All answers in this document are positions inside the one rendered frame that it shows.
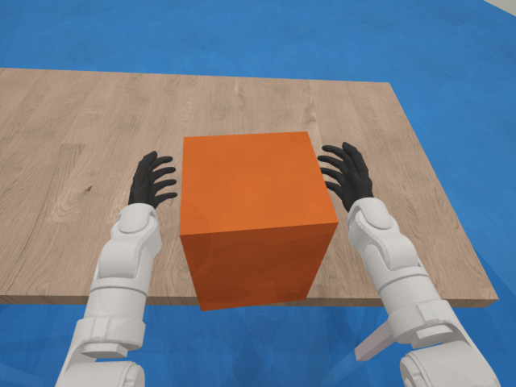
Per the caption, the robot left upper arm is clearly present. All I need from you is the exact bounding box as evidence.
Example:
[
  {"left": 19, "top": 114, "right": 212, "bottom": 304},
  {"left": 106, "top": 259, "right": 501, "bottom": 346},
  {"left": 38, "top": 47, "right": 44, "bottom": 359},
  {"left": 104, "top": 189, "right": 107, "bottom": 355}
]
[{"left": 58, "top": 361, "right": 145, "bottom": 387}]

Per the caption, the robot left hand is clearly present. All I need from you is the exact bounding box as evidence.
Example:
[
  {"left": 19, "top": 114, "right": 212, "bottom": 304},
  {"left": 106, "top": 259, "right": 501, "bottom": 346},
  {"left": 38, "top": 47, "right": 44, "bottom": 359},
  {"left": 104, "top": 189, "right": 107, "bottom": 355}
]
[{"left": 128, "top": 151, "right": 177, "bottom": 209}]

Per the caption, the robot right forearm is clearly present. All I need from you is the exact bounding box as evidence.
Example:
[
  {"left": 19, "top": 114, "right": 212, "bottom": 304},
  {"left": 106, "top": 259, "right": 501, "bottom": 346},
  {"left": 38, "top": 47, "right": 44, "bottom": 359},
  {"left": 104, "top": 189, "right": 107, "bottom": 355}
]
[{"left": 347, "top": 198, "right": 501, "bottom": 387}]

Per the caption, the robot right upper arm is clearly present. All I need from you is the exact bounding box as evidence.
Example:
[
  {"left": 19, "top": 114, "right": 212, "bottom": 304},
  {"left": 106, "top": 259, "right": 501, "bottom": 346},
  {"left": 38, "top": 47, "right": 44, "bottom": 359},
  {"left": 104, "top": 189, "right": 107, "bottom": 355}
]
[{"left": 400, "top": 340, "right": 497, "bottom": 387}]

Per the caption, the table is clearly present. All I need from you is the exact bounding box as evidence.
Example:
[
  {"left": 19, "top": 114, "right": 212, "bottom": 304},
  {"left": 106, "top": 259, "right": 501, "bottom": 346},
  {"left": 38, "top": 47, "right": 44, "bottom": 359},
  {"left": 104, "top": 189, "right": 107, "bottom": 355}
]
[{"left": 0, "top": 68, "right": 499, "bottom": 361}]

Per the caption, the robot right hand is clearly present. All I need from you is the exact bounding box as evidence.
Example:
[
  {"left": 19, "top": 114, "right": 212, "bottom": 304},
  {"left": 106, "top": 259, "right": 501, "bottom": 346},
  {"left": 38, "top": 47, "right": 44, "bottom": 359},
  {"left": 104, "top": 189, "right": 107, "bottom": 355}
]
[{"left": 317, "top": 142, "right": 374, "bottom": 213}]

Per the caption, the carton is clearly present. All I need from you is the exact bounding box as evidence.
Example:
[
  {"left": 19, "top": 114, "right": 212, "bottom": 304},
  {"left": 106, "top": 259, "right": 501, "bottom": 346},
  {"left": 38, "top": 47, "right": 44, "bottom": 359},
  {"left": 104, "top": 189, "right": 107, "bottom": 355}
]
[{"left": 180, "top": 131, "right": 339, "bottom": 311}]

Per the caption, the robot left forearm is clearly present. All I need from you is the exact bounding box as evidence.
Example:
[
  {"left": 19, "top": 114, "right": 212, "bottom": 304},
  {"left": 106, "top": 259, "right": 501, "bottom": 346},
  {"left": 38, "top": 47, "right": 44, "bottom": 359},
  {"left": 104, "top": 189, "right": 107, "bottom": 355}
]
[{"left": 55, "top": 203, "right": 162, "bottom": 387}]

